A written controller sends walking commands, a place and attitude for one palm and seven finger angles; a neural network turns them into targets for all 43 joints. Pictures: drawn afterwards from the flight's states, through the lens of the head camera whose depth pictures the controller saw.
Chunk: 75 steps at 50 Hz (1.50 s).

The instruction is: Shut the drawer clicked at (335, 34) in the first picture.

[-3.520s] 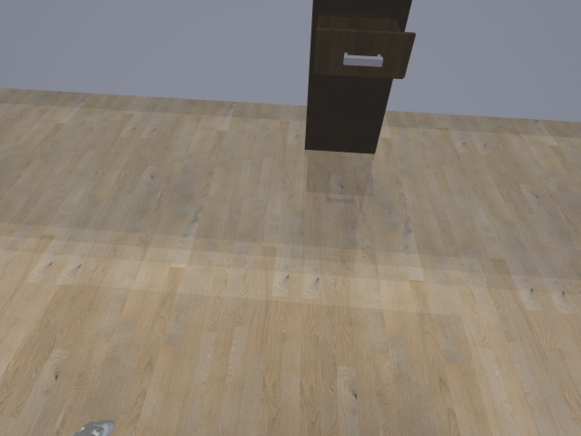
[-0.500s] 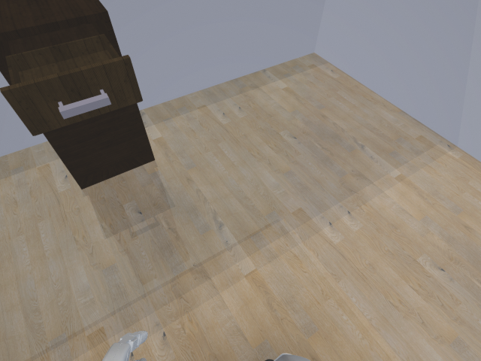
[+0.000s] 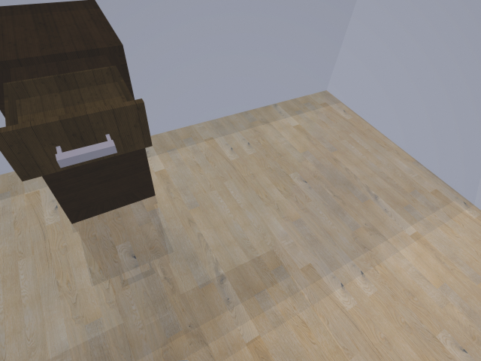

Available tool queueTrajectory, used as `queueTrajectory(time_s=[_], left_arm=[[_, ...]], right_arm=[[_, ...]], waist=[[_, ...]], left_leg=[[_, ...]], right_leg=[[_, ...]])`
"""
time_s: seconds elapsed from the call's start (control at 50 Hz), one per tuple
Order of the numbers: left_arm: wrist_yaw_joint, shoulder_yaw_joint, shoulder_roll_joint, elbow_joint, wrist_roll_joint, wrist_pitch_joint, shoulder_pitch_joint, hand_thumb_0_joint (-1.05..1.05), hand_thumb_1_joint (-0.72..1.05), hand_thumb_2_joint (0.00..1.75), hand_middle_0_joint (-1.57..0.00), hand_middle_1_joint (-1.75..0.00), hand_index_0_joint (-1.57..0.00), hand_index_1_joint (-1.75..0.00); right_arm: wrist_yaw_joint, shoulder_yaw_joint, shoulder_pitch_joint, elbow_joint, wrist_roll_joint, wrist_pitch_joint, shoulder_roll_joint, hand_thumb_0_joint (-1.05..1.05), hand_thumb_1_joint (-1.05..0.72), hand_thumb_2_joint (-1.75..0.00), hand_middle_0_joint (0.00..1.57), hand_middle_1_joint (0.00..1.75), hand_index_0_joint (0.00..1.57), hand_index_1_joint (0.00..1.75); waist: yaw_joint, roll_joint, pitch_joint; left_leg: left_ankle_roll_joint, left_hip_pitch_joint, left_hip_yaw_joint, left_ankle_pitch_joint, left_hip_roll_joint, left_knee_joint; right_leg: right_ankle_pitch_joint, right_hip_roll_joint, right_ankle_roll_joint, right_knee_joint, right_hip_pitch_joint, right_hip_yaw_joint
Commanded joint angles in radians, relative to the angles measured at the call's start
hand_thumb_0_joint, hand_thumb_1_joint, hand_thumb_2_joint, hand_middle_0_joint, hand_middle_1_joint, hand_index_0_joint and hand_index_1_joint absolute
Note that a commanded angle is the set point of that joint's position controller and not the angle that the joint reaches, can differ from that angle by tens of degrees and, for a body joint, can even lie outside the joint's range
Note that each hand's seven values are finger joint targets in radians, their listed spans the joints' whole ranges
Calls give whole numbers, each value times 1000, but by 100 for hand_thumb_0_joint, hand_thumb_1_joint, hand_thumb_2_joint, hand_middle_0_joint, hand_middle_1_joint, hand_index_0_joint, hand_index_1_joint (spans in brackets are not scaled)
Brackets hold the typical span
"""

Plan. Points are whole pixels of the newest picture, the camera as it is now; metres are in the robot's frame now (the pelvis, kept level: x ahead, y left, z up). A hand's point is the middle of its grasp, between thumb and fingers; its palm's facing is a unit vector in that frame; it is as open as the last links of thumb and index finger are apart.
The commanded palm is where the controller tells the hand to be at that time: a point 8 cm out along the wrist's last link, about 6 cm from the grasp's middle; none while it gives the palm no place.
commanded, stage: walk to a spot facing it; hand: left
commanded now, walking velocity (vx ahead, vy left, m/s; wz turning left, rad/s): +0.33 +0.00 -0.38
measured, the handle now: (85, 148) +0.60 +0.46 -0.08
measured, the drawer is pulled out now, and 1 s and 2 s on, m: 0.30 0.30 0.30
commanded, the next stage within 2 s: turn to face it in 0.20 s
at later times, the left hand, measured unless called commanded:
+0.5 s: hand (198, 273) +0.32 +0.11 -0.15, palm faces -0.12 -0.96 -0.24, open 7.3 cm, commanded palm none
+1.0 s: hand (148, 299) +0.26 +0.21 -0.16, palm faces +0.23 -0.94 -0.24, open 7.4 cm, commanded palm none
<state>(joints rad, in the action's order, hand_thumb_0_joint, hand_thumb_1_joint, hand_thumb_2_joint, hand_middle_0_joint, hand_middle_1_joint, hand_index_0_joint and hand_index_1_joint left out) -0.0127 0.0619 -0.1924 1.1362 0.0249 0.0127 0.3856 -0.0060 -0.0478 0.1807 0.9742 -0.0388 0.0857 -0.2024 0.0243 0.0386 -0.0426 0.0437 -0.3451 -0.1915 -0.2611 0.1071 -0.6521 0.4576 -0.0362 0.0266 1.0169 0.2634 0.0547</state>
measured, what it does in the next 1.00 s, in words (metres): walks ahead: right foot, then left foot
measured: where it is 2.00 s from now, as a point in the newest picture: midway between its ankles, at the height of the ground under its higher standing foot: outside the picture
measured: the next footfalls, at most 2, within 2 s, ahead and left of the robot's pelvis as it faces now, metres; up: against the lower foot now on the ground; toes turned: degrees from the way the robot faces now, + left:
right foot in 0.40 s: +0.29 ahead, -0.17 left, +0.00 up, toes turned -17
left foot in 0.80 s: +0.28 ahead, +0.07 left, +0.00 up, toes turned +14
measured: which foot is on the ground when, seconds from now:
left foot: down 0.00-0.40, up 0.42-0.78, down 0.80-1.00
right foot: up 0.00-0.38, down 0.40-0.80, up 0.82-1.00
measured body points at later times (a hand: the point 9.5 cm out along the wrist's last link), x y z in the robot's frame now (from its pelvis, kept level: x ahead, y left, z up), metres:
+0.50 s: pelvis +0.18 -0.06 -0.01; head +0.21 -0.08 +0.44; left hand +0.33 +0.16 -0.14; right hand +0.08 -0.25 -0.17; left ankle +0.09 +0.09 -0.66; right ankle +0.26 -0.16 -0.72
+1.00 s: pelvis +0.23 -0.02 +0.01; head +0.26 +0.01 +0.46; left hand +0.25 +0.26 -0.14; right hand +0.35 -0.26 -0.11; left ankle +0.25 +0.06 -0.72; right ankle +0.23 -0.18 -0.64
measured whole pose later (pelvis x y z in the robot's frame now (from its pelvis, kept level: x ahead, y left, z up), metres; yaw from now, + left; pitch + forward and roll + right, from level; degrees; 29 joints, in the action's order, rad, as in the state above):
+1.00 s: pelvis +0.23 -0.02 +0.01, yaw +10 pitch +1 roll -2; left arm 0.01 0.10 -0.27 0.95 0.02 -0.06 0.19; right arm 0.00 -0.05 0.21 0.91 -0.03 -0.01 -0.20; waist 0.00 0.03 -0.06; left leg 0.06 -0.33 -0.07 -0.23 0.01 -0.53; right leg 0.37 -0.09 -0.09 1.13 0.52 0.05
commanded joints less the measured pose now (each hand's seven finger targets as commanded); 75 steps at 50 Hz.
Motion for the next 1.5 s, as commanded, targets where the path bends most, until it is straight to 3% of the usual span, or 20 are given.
queueTrajectory(time_s=[0.0, 0.1, 0.28, 0.34, 0.36, 0.38, 0.4, 0.44, 0.52, 0.74, 0.76, 0.78, 0.8, 0.9, 1.12, 1.22, 1.24, 1.28, 1.36, 1.48], left_arm=[[-13, 11, -33, -103, 6, 25, -80, 0, 90, 90, -20, -30, -20, -30], [-13, 13, 4, -108, 7, -14, -55, 0, 90, 90, -20, -30, -20, -30], [-21, 16, 7, -214, 4, -5, -276, 0, 90, 90, -20, -30, -20, -30], [-3, 12, -24, -138, 9, 27, -67, 0, 90, 90, -20, -30, -20, -30], [10, 25, -94, -99, 12, 43, 41, 0, 90, 90, -20, -30, -20, -30], [21, 49, -206, -76, 10, 57, 120, 0, 90, 90, -20, -30, -20, -30], [22, 43, -236, -78, -11, 49, 137, 0, 90, 90, -20, -30, -20, -30], [34, 29, -183, -121, -8, 43, -40, 0, 90, 90, -20, -30, -20, -30], [50, 7, -102, -179, -3, 27, -226, 0, 90, 90, -20, -30, -20, -30], [45, 45, -155, -244, -2, -23, -228, 0, 90, 90, -20, -30, -20, -30], [42, 43, -129, -258, -8, -33, -229, 0, 90, 90, -20, -30, -20, -30], [32, 36, -69, -301, -16, -42, -222, 0, 90, 90, -20, -30, -20, -30], [30, 27, -80, -341, -3, -42, -309, 0, 90, 90, -20, -30, -20, -30], [19, 43, -103, -269, -2, -36, -207, 0, 90, 90, -20, -30, -20, -30], [34, 26, -117, -304, -18, -42, -247, 0, 90, 90, -20, -30, -20, -30], [42, 22, -123, -285, -23, -29, -127, 0, 90, 90, -20, -30, -20, -30], [45, 27, -145, -277, -20, -21, -84, 0, 90, 90, -20, -30, -20, -30], [50, 47, -300, -305, 3, -9, -96, 0, 90, 90, -20, -30, -20, -30], [50, 20, -172, -327, -5, -5, -233, 0, 90, 90, -20, -30, -20, -30], [48, 19, -180, -263, 1, 4, -79, 0, 90, 90, -20, -30, -20, -30]], right_arm=[[26, -13, 167, 31, 9, -2, -95, 0, -90, -90, 20, 30, 20, 30], [27, -18, 174, 52, 19, 8, -68, 0, -90, -90, 20, 30, 20, 30], [24, -34, 266, 85, 9, -17, -76, 0, -90, -90, 20, 30, 20, 30], [25, -22, 240, 104, 16, -23, -75, 0, -90, -90, 20, 30, 20, 30], [16, -15, 253, 106, 26, -23, -43, 0, -90, -90, 20, 30, 20, 30], [14, -2, 309, 91, 40, -23, 31, 0, -90, -90, 20, 30, 20, 30], [27, -5, 272, 76, 42, -39, 2, 0, -90, -90, 20, 30, 20, 30], [29, -8, 242, 74, 36, -61, 6, 0, -90, -90, 20, 30, 20, 30], [17, -6, 237, 86, 24, -108, 29, 0, -90, -90, 20, 30, 20, 30], [-11, -31, 126, -53, 14, -113, -43, 0, -90, -90, 20, 30, 20, 30], [-12, -41, 164, -59, 12, -108, -94, 0, -90, -90, 20, 30, 20, 30], [-5, -66, 189, -79, 3, -101, -206, 0, -90, -90, 20, 30, 20, 30], [5, -75, 216, -78, -1, -99, -252, 0, -90, -90, 20, 30, 20, 30], [25, -50, 43, -123, 16, -74, -178, 0, -90, -90, 20, 30, 20, 30], [15, -66, 73, -107, 15, -103, -222, 0, -90, -90, 20, 30, 20, 30], [7, -68, -8, -132, 18, -117, -219, 0, -90, -90, 20, 30, 20, 30], [4, -66, -21, -137, 25, -118, -199, 0, -90, -90, 20, 30, 20, 30], [-4, -51, -16, -176, 30, -119, -106, 0, -90, -90, 20, 30, 20, 30], [-15, -60, 3, -104, 16, -144, -132, 0, -90, -90, 20, 30, 20, 30], [-10, -37, -74, -92, 23, -141, -98, 0, -90, -90, 20, 30, 20, 30]], waist=[[-46, -153, -53], [-7, -135, -53], [-71, -171, -90], [28, -116, 50], [73, 2, 135], [76, 246, 267], [78, 132, 261], [31, 197, 193], [-56, 82, 66], [-54, 47, 53], [-75, -123, 53], [-91, -427, 20], [-133, -372, 30], [-35, -171, 128], [-73, -192, 114], [-15, -186, 115], [9, -136, 120], [13, 262, 70], [-57, 124, -33], [11, 123, 20]], left_leg=[[64, 175, 311, -118, 287, 485], [72, 166, 96, 74, 233, 508], [63, 307, -54, 354, 251, 380], [21, 263, -69, 548, 192, 106], [-17, 115, -74, 394, 133, -85], [-60, -110, -62, -224, -10, -383], [-55, -108, 80, -396, -25, -532], [-63, -151, 172, -308, 10, -636], [-86, -74, 151, -162, 32, -498], [-79, 60, 45, -28, -16, 19], [-50, 115, 166, 22, 37, 180], [69, 151, 536, 180, 269, 349], [168, 121, 688, 180, 352, 413], [88, 224, 385, 351, 150, 322], [139, 252, 494, 405, 132, 291], [95, 78, 507, 326, 71, 228], [53, -6, 480, 229, 32, 167], [-77, -251, 239, -310, -177, -264], [-84, -213, 254, -123, -92, -568], [-116, -179, 190, -162, -88, -375]], right_leg=[[-153, -85, 0, 240, 363, -64], [-268, -102, -36, 91, 358, -33], [-278, -60, -21, -314, 305, 69], [-368, 11, 6, -491, -64, 117], [-552, -73, 21, -504, -291, 35], [-889, -375, 132, -521, -513, -291], [-1030, -442, 199, -585, -411, -288], [-736, -427, 178, -675, -242, -272], [-519, -346, 103, -739, 40, -3], [-225, -334, 32, -554, 38, 140], [-126, -272, -15, -399, 115, 168], [130, -121, -105, -163, 320, 203], [197, -69, -99, 68, 360, 74], [-111, -77, -117, 175, 362, -44], [-8, -17, -121, -142, 223, -48], [-148, 24, -92, -457, -44, -18], [-234, -8, -85, -610, -162, -39], [-287, -448, 94, -793, -161, -446], [-359, -270, 85, -736, 16, -179], [-622, -271, 106, -678, -169, -108]])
